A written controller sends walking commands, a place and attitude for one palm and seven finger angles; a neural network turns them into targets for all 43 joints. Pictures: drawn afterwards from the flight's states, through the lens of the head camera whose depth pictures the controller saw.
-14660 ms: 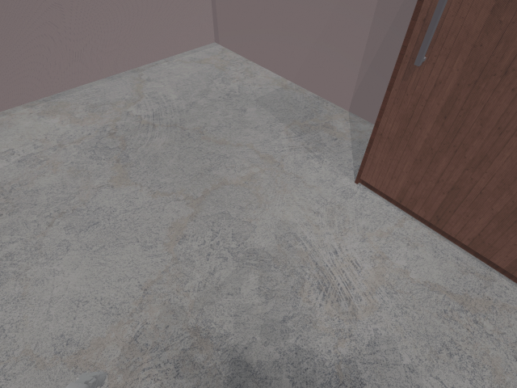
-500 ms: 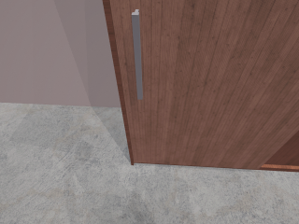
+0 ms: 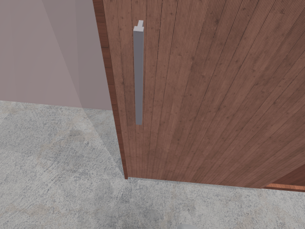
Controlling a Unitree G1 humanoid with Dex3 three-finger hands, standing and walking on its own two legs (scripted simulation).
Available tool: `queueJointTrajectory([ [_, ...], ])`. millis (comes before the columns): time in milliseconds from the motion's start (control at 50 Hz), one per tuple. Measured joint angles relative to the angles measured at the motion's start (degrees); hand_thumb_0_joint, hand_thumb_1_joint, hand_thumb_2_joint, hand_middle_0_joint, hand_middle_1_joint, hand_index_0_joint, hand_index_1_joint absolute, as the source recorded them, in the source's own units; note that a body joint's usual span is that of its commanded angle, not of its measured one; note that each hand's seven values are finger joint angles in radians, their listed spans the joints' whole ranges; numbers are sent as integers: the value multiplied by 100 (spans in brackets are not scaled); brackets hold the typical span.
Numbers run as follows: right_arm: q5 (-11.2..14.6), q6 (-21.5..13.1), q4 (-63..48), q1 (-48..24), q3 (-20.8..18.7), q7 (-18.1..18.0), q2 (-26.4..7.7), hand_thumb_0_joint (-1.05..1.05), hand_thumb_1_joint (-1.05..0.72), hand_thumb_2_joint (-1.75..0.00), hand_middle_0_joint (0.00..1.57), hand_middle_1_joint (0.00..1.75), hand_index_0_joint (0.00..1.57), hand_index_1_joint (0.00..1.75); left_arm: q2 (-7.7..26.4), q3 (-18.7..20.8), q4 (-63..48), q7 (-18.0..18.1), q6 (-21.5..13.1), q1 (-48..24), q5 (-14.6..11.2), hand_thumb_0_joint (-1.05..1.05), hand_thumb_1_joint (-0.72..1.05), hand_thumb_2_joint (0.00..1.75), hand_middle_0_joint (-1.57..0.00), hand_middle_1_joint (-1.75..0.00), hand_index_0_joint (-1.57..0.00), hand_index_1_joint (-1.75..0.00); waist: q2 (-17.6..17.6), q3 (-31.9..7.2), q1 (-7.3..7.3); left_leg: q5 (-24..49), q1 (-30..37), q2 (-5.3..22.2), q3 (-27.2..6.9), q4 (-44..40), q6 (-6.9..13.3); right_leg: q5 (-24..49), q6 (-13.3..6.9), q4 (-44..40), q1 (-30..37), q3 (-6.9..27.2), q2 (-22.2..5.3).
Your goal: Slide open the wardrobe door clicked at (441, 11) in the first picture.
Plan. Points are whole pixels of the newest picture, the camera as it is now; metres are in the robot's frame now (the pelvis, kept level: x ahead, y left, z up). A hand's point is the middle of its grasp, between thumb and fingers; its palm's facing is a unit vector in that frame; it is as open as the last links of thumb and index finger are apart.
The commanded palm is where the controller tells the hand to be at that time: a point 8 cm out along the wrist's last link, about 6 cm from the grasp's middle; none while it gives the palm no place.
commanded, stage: shuffle to correct the standing spot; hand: left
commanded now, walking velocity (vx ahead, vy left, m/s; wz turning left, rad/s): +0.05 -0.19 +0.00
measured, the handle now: (139, 82) +0.46 +0.08 +0.12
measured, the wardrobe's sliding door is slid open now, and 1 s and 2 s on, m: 0.00 0.00 0.00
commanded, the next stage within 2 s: come to a stop and stand still in 0.06 s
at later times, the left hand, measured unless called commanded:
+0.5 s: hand (117, 228) +0.15 +0.11 -0.17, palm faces +0.08 -0.98 -0.20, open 7.3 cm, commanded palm none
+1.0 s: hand out of the picture +0.00 +0.19 -0.17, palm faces +0.05 -0.98 -0.21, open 7.4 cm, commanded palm none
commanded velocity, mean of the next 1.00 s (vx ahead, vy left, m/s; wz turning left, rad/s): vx -0.06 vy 0.05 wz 0.00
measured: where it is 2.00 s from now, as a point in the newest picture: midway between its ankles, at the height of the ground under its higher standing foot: outside the picture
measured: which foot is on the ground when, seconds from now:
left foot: down 0.00-0.20, up 0.22-0.62, down 0.64-1.00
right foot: up 0.00-0.18, down 0.20-0.64, up 0.66-1.00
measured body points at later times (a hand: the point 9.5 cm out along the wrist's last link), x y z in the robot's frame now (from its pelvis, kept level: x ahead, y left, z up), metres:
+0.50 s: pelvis +0.06 -0.07 +0.00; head +0.12 -0.07 +0.44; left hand +0.15 +0.16 -0.15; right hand +0.11 -0.31 -0.16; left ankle +0.03 +0.03 -0.69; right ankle +0.11 -0.19 -0.74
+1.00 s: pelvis +0.00 +0.01 +0.00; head +0.02 +0.02 +0.45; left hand +0.00 +0.24 -0.16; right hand +0.06 -0.22 -0.14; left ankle +0.04 +0.05 -0.74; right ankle -0.05 -0.14 -0.71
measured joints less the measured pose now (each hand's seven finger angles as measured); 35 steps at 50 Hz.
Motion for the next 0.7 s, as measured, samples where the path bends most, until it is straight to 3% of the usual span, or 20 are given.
queueJointTrajectory([
  [100,-45,145,182,265,-30,45,-33,-1,-94,-90,21,30,20,30,245,96,-365,-50,72,-493,0,1,93,89,-19,-30,-20,-30,57,12,-82,-23,286,127,-45,-280,-209,408,118,-1505,-95,-29,-232],
  [160,-58,238,235,369,-95,67,-75,0,-93,-90,21,30,20,30,328,104,-467,-102,84,-680,-5,1,93,89,-19,-30,-20,-30,181,92,-209,-239,357,290,-89,-81,-394,608,97,-2534,204,-131,-199],
  [200,-41,287,259,493,-136,83,-111,0,-92,-90,21,30,20,30,384,91,-533,-129,25,-723,1,1,92,89,-19,-30,-20,-30,225,97,-253,-513,303,388,-136,298,-528,1161,47,-3285,545,-203,-154],
  [240,11,402,296,490,-161,82,-231,0,-92,-90,21,30,20,30,300,58,-511,-71,-41,-831,-2,1,92,89,-19,-30,-20,-30,423,165,-269,-1143,-11,407,-450,1198,-440,1001,-21,-3033,517,-309,-42],
  [280,70,515,295,479,-177,54,-307,0,-92,-90,20,30,20,30,189,-18,-492,-5,-62,-904,-17,1,92,89,-19,-30,-20,-30,518,188,-297,-1491,-298,226,-687,1946,-337,762,-80,-2991,626,-415,-18],
  [340,101,577,288,380,-153,64,-316,0,-92,-90,20,30,20,30,60,-91,-502,81,-44,-992,-26,1,91,89,-20,-30,-20,-30,441,214,-241,-1490,-587,-29,-689,2550,-316,735,-130,-3128,775,-470,-41],
  [440,77,646,128,62,-130,120,-294,0,-91,-90,20,30,20,30,-102,-121,-556,150,-14,-1105,-47,0,92,89,-20,-30,-20,-30,311,327,-91,-1266,-907,-304,-679,2749,-400,860,-153,-3326,852,-557,-78],
  [540,63,663,-124,-315,-129,181,-270,0,-91,-90,20,30,20,30,18,-65,-567,184,41,-1067,-10,0,92,89,-20,-30,-21,-30,172,389,50,-1118,-917,-355,-720,2321,-423,994,-79,-3372,763,-591,-161],
  [620,86,542,-308,-460,-105,207,-225,0,-91,-90,20,30,20,30,204,-2,-490,170,132,-895,-8,0,92,89,-20,-30,-21,-30,22,315,97,-536,-373,-298,-682,931,-382,994,78,-3159,602,-559,-278],
  [660,67,474,-343,-467,-94,210,-153,0,-91,-90,20,30,20,30,319,39,-423,154,219,-805,-43,0,91,89,-20,-30,-21,-30,-141,297,124,-285,-205,-402,-571,633,-70,753,139,-2899,517,-428,-375],
  [700,24,486,-386,-414,-47,208,-89,0,-91,-90,20,30,20,30,379,69,-353,164,332,-683,-52,1,91,89,-20,-30,-20,-30,-164,206,163,-285,-157,-414,-495,571,180,-117,118,-2324,373,-138,-216],
])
